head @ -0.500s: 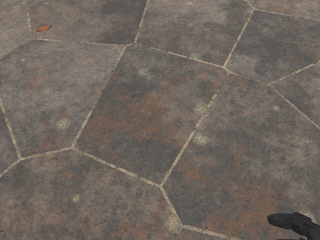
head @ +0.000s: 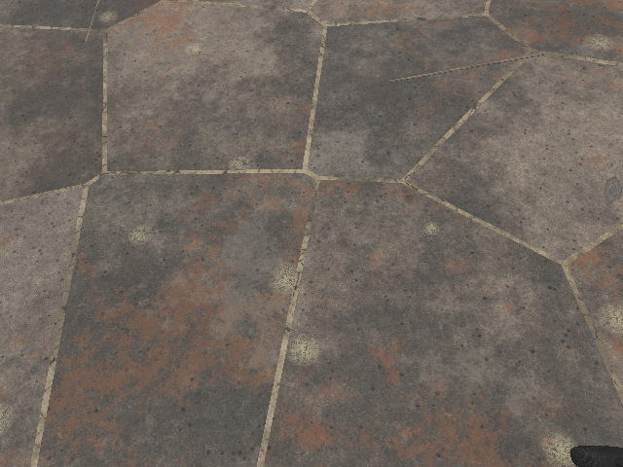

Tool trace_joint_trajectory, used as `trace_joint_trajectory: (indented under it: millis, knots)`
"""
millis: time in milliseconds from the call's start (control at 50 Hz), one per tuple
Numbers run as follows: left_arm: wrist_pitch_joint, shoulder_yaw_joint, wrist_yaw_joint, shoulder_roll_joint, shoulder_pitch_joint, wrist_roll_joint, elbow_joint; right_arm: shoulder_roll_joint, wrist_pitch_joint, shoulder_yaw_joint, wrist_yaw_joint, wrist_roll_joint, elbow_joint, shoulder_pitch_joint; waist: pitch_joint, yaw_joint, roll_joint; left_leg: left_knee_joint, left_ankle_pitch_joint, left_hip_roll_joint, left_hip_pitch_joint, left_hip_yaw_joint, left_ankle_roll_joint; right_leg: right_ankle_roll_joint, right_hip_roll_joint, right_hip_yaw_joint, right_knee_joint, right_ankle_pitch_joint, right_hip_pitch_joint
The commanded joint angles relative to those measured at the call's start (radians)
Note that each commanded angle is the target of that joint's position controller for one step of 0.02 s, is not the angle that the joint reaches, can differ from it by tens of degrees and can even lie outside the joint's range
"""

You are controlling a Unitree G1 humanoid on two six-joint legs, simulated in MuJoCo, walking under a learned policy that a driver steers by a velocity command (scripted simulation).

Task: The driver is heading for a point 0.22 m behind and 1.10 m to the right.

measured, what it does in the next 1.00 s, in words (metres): walks ahead, turning right: left foot, then right foot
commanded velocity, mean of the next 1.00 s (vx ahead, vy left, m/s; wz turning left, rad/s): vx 0.74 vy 0.00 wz -0.96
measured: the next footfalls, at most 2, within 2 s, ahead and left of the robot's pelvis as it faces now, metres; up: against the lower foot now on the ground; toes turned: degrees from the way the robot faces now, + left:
left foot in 0.26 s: +0.16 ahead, +0.14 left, +0.00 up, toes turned -20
right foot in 0.70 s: +0.35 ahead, -0.28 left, +0.00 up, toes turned -44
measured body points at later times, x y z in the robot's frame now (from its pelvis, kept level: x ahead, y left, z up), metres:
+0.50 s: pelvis +0.16 -0.01 +0.02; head +0.18 +0.00 +0.47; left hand +0.48 +0.13 -0.05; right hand +0.04 -0.29 -0.09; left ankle +0.12 +0.16 -0.72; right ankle +0.16 -0.16 -0.62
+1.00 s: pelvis +0.45 -0.32 +0.01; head +0.48 -0.34 +0.46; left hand +0.70 -0.15 -0.11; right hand +0.38 -0.63 -0.06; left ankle +0.71 -0.36 -0.67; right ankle +0.33 -0.25 -0.72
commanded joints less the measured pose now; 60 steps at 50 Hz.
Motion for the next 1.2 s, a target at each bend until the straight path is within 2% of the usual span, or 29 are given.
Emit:
trace_joint_trajectory:
  millis: [20,120,180,220,240,260,280,300,320,380,480,600,640,680,700,720,740,760,800,840,880,940,1040,1080,1100,1120,1140,1160,1200]
  knots:
    - [-0.006,0.044,0.025,0.15,-0.021,-0.031,-0.108,-0.106,-0.006,-0.028,-0.011,-0.021,-0.077,0.015,-0.26,-0.036,-0.066,-0.014,0.067,0.03,-0.217,-0.124,-0.001,-0.199,-0.249,0.466,-0.246,0.12,0.375]
    - [0.021,0.06,0.06,0.175,-0.025,-0.025,-0.146,-0.065,-0.008,-0.025,0.026,0.007,-0.081,0.01,-0.256,-0.044,-0.16,-0.403,0.119,-0.03,0.01,-0.072,-0.017,-0.159,-0.144,0.47,-0.346,-0.44,0.208]
    - [0.024,0.062,0.059,0.173,-0.021,-0.029,-0.151,-0.066,-0.026,-0.035,0.035,0.018,-0.076,0.039,-0.212,-0.053,-0.194,-0.551,0.156,-0.041,0.173,-0.063,-0.006,-0.127,-0.125,0.482,-0.348,-0.518,0.078]
    - [0.03,0.05,0.057,0.137,-0.084,-0.033,-0.178,-0.072,-0.037,-0.049,0.033,0.021,-0.044,0.141,-0.17,-0.115,-0.188,-0.709,0.265,-0.011,0.349,-0.054,0.011,-0.069,-0.083,0.453,-0.28,-0.527,-0.069]
    - [0.029,0.039,0.054,0.102,-0.114,-0.033,-0.198,-0.097,-0.039,-0.063,0.026,0.017,-0.006,0.256,-0.166,-0.162,-0.15,-0.808,0.283,0.045,0.516,-0.053,0.032,0.003,-0.022,0.365,-0.163,-0.527,-0.211]
    - [0.02,0.026,0.017,0.053,-0.141,0.056,-0.213,-0.184,-0.012,-0.06,0.004,-0.046,0.01,0.346,-0.146,-0.176,0.104,-0.917,-0.08,0.26,0.568,-0.266,0.069,0.028,0.108,0.177,0.158,-0.505,-0.362]
    - [0.011,0.011,0.0,0.021,-0.131,0.047,-0.259,-0.27,-0.005,-0.08,-0.006,-0.082,-0.046,0.211,-0.094,-0.105,0.219,-1.05,-0.346,0.473,0.491,-0.647,0.155,0.043,0.112,0.106,0.382,-0.37,-0.53]
    - [0.004,0.013,-0.017,0.075,-0.138,0.059,-0.255,-0.218,-0.003,-0.075,-0.005,-0.077,-0.072,0.13,-0.065,-0.056,0.123,-1.048,-0.363,0.511,0.386,-0.675,0.19,0.042,-0.024,0.108,0.5,-0.237,-0.516]
    - [0.005,0.021,-0.034,0.109,-0.123,0.061,-0.23,-0.154,-0.006,-0.055,0.001,-0.054,-0.078,0.108,-0.068,-0.033,0.049,-1.02,-0.28,0.439,0.348,-0.545,0.16,0.045,-0.03,0.109,0.55,-0.171,-0.476]
    - [0.022,0.012,-0.072,0.099,-0.044,0.065,-0.184,-0.14,-0.029,-0.045,0.009,-0.036,-0.052,0.183,-0.094,-0.027,0.071,-1.015,-0.059,0.304,0.335,-0.242,0.106,0.062,-0.047,0.045,0.72,-0.089,-0.414]
    - [0.028,-0.011,-0.08,0.091,-0.204,0.056,-0.212,-0.141,-0.057,-0.047,0.024,-0.043,0.014,0.387,0.003,-0.119,0.054,-1.041,0.092,0.316,0.44,-0.054,0.106,0.057,-0.101,0.008,0.663,-0.054,-0.517]
    - [0.015,-0.047,-0.109,0.044,-0.4,0.051,-0.251,-0.138,-0.058,-0.04,0.01,-0.051,0.093,0.511,0.108,-0.169,0.085,-1.08,0.449,0.331,0.531,0.182,0.087,-0.017,-0.137,-0.173,0.354,-0.146,-0.425]
    - [0.012,-0.055,-0.096,0.024,-0.34,0.05,-0.227,-0.151,-0.051,-0.035,0.004,-0.046,0.106,0.484,0.056,-0.101,0.092,-0.95,1.039,0.31,0.507,0.295,0.064,-0.077,-0.058,-0.264,0.237,-0.223,-0.198]
    - [0.007,-0.03,-0.069,0.069,-0.092,0.043,-0.156,-0.223,-0.038,-0.045,0.0,-0.035,0.111,0.488,-0.123,0.043,0.131,-0.598,1.594,0.353,0.47,0.3,0.076,-0.127,0.065,-0.301,0.227,-0.298,0.151]
    - [-0.001,0.001,-0.052,0.121,0.148,0.043,-0.082,-0.25,-0.038,-0.048,0.006,-0.022,0.087,0.44,-0.244,0.164,0.119,-0.31,1.539,0.358,0.294,0.295,0.068,-0.165,0.091,-0.234,0.146,-0.251,0.494]
    - [0.003,0.041,-0.029,0.22,0.219,0.043,-0.032,-0.18,-0.042,-0.034,0.023,-0.029,0.047,0.452,-0.328,0.158,-0.031,0.022,0.837,0.275,-0.053,0.277,0.035,-0.193,-0.038,0.024,0.04,-0.378,0.827]
    - [0.019,0.072,-0.014,0.34,0.188,0.023,-0.054,-0.107,-0.06,-0.017,0.043,-0.03,-0.067,0.36,-0.396,0.102,-0.226,0.356,0.062,0.09,-0.378,0.189,-0.019,-0.302,-0.307,0.614,-0.15,-0.573,0.969]
    - [0.024,0.071,0.0,0.335,0.274,0.033,-0.05,-0.167,-0.077,-0.026,0.045,-0.029,-0.128,0.203,-0.41,0.156,-0.068,0.398,0.165,0.1,-0.475,-0.008,-0.007,-0.303,-0.31,0.716,-0.231,-0.448,0.966]
    - [0.002,0.054,0.022,0.266,0.242,0.031,0.011,-0.119,-0.089,-0.002,0.035,-0.026,-0.128,0.203,-0.17,0.067,-0.003,0.236,0.199,0.18,-0.446,-0.024,0.002,-0.269,-0.27,0.526,-0.267,-0.178,0.688]
    - [-0.02,0.024,0.034,0.198,0.129,0.028,0.002,-0.114,-0.056,0.0,0.034,-0.064,-0.096,0.289,-0.088,-0.045,0.002,0.135,0.123,0.21,-0.32,-0.036,-0.018,-0.26,-0.177,0.383,-0.294,-0.117,0.444]
    - [-0.043,0.005,0.025,0.157,0.121,0.015,0.008,-0.108,-0.018,0.001,0.038,-0.074,-0.111,0.275,-0.033,-0.076,-0.055,0.018,0.034,0.218,-0.272,-0.027,-0.044,-0.283,-0.149,0.358,-0.341,-0.102,0.275]
    - [-0.071,0.009,0.015,0.164,0.1,0.023,0.013,-0.077,-0.014,0.018,0.046,-0.055,-0.193,0.067,0.062,-0.056,-0.077,-0.261,0.286,0.186,-0.183,0.02,-0.062,-0.256,-0.073,0.315,-0.43,-0.085,0.078]
    - [-0.082,0.032,0.008,0.215,0.159,-0.001,0.056,-0.09,-0.026,0.017,0.052,-0.026,-0.187,0.022,-0.036,-0.015,-0.079,-0.573,0.587,0.087,0.113,0.02,-0.005,-0.161,-0.099,0.326,-0.363,0.345,0.218]
    - [-0.075,0.042,0.013,0.266,0.158,0.007,0.067,-0.163,-0.028,-0.016,0.029,-0.024,-0.136,0.204,-0.174,-0.105,-0.057,-0.58,0.412,0.025,0.318,0.026,0.014,-0.111,-0.088,0.319,-0.082,0.65,0.328]
    - [-0.076,0.045,0.008,0.286,0.104,0.018,0.064,-0.195,-0.027,-0.037,0.008,-0.021,-0.094,0.41,-0.263,-0.238,-0.049,-0.581,0.353,0.041,0.545,0.043,0.019,-0.083,-0.062,0.292,0.182,0.664,0.245]
    - [-0.09,0.015,0.007,0.174,0.074,0.028,0.044,-0.264,-0.031,-0.062,-0.019,-0.043,-0.059,0.612,-0.373,-0.312,0.047,-0.602,0.052,0.212,0.767,-0.132,0.041,-0.062,0.01,0.226,0.551,0.352,0.088]
    - [-0.087,-0.027,0.01,0.019,0.168,-0.012,-0.014,-0.33,-0.039,-0.069,-0.014,-0.085,-0.066,0.56,-0.454,-0.176,0.37,-0.84,-0.27,0.503,0.869,-0.663,0.088,-0.046,0.104,0.137,0.834,-0.416,-0.173]
    - [-0.081,-0.032,0.018,0.091,0.144,0.007,-0.01,-0.263,-0.035,-0.068,-0.002,-0.069,-0.093,0.402,-0.378,-0.13,0.327,-0.955,-0.387,0.499,0.741,-0.845,0.118,-0.064,0.029,0.093,0.889,-0.294,-0.263]
    - [-0.051,-0.02,-0.004,0.144,0.053,0.04,0.019,-0.119,-0.03,-0.037,0.007,-0.055,-0.092,0.283,-0.177,-0.105,0.057,-0.92,-0.181,0.424,0.496,-0.512,0.132,-0.054,-0.088,0.044,0.825,-0.16,-0.247]
Keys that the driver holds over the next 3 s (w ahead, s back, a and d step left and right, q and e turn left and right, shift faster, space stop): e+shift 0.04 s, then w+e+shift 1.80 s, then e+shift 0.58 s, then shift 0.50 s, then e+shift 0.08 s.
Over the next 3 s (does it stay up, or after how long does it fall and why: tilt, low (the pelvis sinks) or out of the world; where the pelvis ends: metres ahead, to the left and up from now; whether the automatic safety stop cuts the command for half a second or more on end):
stays up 0.64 -1.51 0.01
